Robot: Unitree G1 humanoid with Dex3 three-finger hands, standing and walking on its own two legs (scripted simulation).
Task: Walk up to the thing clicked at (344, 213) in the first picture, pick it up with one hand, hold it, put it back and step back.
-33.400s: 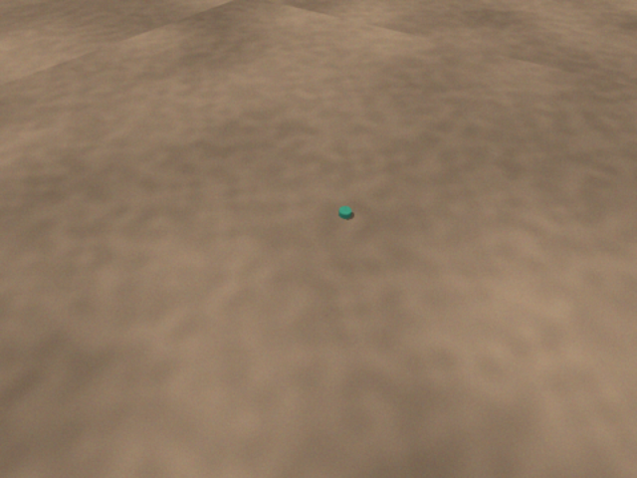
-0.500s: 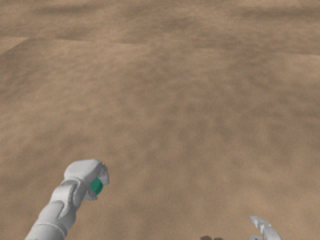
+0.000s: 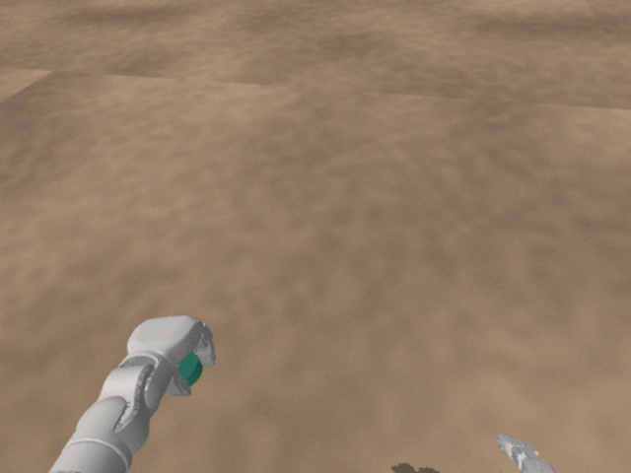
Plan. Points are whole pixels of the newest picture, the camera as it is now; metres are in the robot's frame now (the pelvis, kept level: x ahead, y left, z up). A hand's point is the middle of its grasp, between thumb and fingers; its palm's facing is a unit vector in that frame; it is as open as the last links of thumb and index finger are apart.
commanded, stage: crouch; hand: left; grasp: from above
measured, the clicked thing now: (181, 367) +0.31 +0.23 -0.07
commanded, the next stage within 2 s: none
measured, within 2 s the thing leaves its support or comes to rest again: neither
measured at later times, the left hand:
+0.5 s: hand (191, 394) +0.30 +0.24 -0.16, palm faces -0.44 +0.02 -0.90, open 6.3 cm
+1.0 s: hand (220, 414) +0.35 +0.26 -0.40, palm faces -0.48 -0.01 -0.88, open 6.5 cm
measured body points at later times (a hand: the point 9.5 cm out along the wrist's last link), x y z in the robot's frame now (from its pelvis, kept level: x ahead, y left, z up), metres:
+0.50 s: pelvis -0.02 +0.00 -0.06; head +0.06 +0.01 +0.38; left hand +0.32 +0.24 -0.10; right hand +0.10 -0.27 -0.18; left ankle +0.00 +0.14 -0.73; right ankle +0.02 -0.14 -0.73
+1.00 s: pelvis -0.06 +0.02 -0.26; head +0.13 +0.04 +0.15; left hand +0.37 +0.26 -0.35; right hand -0.01 -0.25 -0.39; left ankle +0.00 +0.14 -0.73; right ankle +0.02 -0.14 -0.73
